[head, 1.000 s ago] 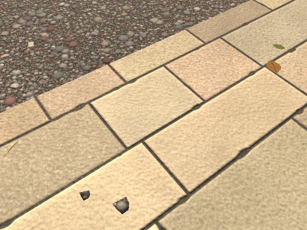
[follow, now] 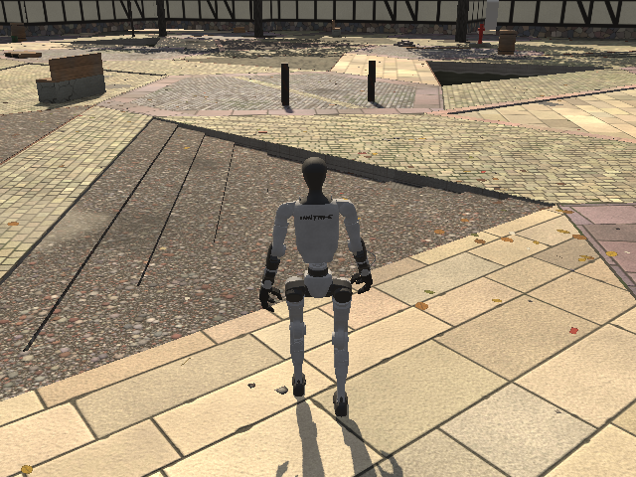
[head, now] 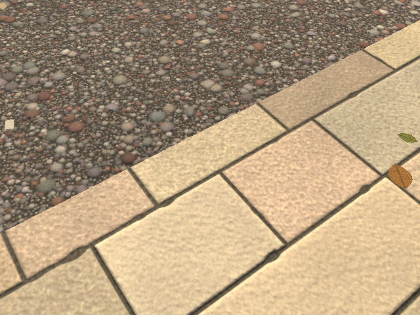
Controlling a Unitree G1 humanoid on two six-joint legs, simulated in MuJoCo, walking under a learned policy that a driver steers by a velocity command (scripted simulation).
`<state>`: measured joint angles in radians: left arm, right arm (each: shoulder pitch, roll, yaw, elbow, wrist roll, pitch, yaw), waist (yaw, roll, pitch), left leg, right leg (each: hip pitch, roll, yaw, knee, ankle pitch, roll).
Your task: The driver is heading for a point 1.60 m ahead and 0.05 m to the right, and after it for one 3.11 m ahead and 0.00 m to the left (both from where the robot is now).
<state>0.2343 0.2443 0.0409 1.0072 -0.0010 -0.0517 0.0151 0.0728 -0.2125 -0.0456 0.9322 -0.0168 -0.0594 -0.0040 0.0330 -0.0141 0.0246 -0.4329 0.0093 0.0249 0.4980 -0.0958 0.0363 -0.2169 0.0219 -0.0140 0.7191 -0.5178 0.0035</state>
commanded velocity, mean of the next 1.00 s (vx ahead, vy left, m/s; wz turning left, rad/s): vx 0.08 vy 0.00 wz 0.00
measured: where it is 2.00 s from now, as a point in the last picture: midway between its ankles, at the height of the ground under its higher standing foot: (220, 258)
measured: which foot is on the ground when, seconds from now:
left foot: down 0.00-1.00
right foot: up 0.00-0.16, down 0.18-0.98, up 1.00-1.00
